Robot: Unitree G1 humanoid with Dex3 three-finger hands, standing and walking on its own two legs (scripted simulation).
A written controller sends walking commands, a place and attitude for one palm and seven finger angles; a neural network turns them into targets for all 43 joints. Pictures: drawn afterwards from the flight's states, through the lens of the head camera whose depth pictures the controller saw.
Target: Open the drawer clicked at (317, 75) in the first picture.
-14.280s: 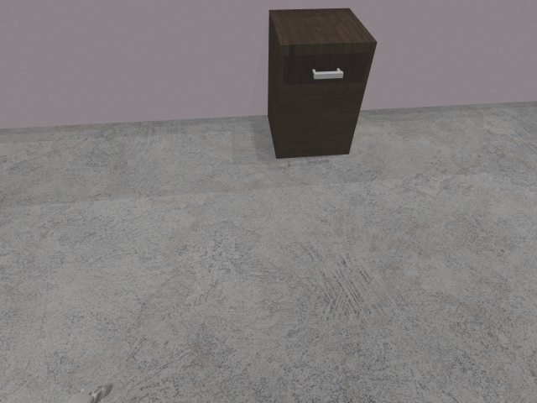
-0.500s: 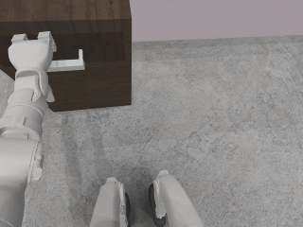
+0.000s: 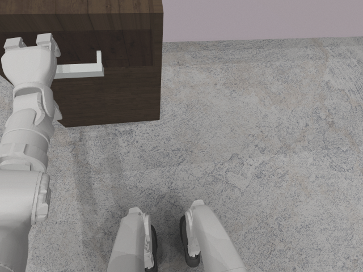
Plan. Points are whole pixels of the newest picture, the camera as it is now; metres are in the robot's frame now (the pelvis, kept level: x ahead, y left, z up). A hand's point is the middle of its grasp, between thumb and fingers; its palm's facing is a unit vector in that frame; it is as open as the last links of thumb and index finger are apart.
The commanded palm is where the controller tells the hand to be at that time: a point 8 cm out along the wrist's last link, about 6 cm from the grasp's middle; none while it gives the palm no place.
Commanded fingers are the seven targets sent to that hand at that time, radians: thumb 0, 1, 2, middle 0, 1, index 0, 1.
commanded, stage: move the hooked fingers above the handle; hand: left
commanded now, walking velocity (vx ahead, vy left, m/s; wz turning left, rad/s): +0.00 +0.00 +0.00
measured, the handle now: (74, 63) +0.60 +0.22 -0.09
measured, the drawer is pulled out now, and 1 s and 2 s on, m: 0.00 0.00 0.00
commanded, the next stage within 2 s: none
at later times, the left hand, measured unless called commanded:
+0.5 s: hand (51, 82) +0.54 +0.26 -0.07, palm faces -0.09 +0.01 -1.00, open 13.8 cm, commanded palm +0.54 +0.20 +0.01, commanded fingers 0.00 -0.50 0.30 -0.30 -1.20 -0.30 -1.20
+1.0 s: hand (62, 82) +0.54 +0.23 -0.07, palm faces -0.12 -0.01 -0.99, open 13.7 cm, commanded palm +0.55 +0.20 +0.01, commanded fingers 0.00 -0.50 0.30 -0.30 -1.20 -0.30 -1.20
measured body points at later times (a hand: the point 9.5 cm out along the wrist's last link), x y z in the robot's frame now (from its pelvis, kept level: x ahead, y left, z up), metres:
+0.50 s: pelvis -0.01 +0.00 -0.01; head +0.21 +0.01 +0.38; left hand +0.54 +0.25 -0.01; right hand +0.00 -0.26 -0.14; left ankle +0.03 +0.07 -0.59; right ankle +0.05 -0.10 -0.59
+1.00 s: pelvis -0.01 +0.00 -0.01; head +0.21 +0.02 +0.38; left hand +0.54 +0.23 -0.02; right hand +0.00 -0.26 -0.13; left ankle +0.03 +0.07 -0.59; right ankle +0.05 -0.10 -0.59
